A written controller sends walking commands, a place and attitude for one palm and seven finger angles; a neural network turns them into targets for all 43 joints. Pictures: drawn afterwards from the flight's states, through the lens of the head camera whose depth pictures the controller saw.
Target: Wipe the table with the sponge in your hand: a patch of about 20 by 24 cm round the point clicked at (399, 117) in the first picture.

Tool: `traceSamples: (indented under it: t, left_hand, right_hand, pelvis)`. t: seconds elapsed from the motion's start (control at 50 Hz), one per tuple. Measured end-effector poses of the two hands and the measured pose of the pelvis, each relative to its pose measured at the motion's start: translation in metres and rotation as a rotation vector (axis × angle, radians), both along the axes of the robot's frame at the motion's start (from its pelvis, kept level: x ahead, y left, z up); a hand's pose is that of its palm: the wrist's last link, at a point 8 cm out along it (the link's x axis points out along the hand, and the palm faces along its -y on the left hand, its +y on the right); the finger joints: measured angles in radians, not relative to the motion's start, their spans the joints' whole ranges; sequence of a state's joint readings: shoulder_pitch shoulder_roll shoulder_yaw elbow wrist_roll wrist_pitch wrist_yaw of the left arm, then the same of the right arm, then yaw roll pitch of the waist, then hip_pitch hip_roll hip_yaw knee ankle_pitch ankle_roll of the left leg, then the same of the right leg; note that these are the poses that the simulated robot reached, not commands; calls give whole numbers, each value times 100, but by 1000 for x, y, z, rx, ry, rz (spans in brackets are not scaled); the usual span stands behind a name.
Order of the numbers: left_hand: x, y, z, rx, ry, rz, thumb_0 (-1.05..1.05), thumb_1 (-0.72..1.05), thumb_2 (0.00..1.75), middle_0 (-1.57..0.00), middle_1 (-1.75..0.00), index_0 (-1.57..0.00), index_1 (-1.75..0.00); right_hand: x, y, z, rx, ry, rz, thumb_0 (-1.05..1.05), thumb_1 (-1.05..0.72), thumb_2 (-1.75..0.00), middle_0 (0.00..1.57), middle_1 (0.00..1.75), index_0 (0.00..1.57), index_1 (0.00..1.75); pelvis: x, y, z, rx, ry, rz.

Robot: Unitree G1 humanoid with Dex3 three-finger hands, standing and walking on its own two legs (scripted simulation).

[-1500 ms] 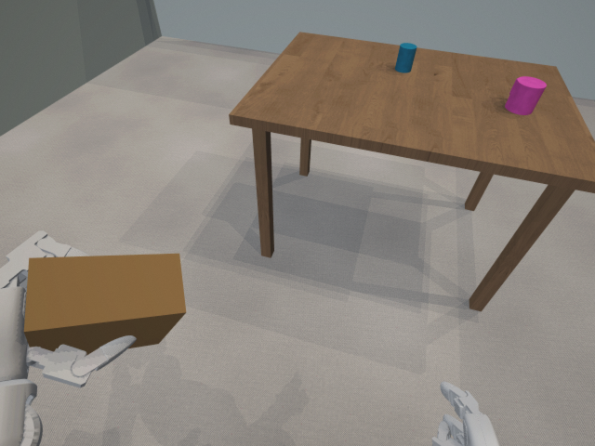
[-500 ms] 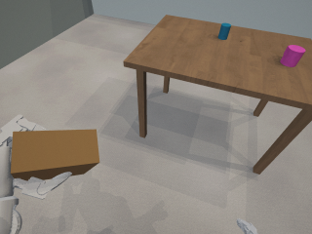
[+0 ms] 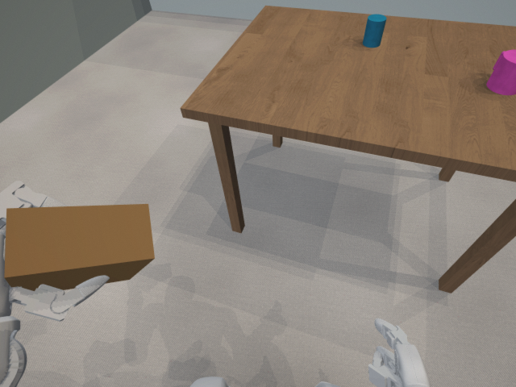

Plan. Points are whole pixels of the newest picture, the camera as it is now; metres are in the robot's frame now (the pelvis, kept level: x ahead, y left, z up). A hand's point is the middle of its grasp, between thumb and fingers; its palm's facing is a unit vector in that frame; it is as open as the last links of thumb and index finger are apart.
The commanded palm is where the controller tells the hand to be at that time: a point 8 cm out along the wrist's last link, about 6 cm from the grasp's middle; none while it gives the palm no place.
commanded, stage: turn to face it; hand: left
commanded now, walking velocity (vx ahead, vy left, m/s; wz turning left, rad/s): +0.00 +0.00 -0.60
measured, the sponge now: (101, 249) +0.24 +0.20 +0.16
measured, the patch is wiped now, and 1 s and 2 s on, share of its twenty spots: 0.00 0.00 0.00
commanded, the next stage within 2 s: take the last steps up to it in 1.14 s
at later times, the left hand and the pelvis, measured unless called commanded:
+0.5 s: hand (141, 188) +0.31 +0.17 +0.19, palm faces +0.15 -0.89 -0.42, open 10.2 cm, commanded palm +0.27 +0.22 +0.20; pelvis +0.03 +0.00 +0.01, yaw -18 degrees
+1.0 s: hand (235, 204) +0.28 +0.05 +0.19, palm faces -0.12 -0.86 -0.50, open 10.2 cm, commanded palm +0.26 +0.11 +0.20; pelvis -0.03 -0.04 +0.02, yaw -33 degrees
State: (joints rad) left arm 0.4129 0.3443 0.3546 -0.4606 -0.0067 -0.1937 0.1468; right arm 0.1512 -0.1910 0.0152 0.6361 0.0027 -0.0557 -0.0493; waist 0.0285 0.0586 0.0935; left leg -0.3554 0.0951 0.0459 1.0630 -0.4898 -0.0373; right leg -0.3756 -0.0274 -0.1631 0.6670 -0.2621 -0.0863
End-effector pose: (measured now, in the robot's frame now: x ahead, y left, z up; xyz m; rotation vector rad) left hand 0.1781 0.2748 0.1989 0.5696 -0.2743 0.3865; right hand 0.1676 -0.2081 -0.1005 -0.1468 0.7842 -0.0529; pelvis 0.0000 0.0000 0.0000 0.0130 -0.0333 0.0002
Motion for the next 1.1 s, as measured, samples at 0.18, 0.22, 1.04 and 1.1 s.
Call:
traceSamples:
  t: [0.18,0.22,1.04,1.1]
  left_hand:
    - [42,-36,9,-2,9,-166,-1,-50,98,-74,-133,-74,-133]
    - [49,-39,13,3,-17,-198,-1,-50,98,-74,-133,-74,-133]
    - [92,-170,7,-21,15,-632,-1,-50,98,-74,-133,-74,-133]
    - [87,-165,2,-72,-20,-653,-1,-50,98,-74,-133,-74,-133]
  right_hand:
    - [6,-61,37,-111,-33,-119,2,-90,-90,20,30,21,30]
    - [3,-68,44,-129,-39,-143,1,-90,-90,20,30,20,30]
    - [-215,-128,44,-148,59,-670,2,-90,-90,20,30,20,30]
    - [-214,-118,50,-170,27,-671,1,-90,-90,20,30,20,30]
  pelvis:
    - [19,-12,13,30,40,-97]
    - [22,-11,14,30,47,-123]
    - [-28,-33,15,22,51,-578]
    - [-33,-25,12,14,37,-590]
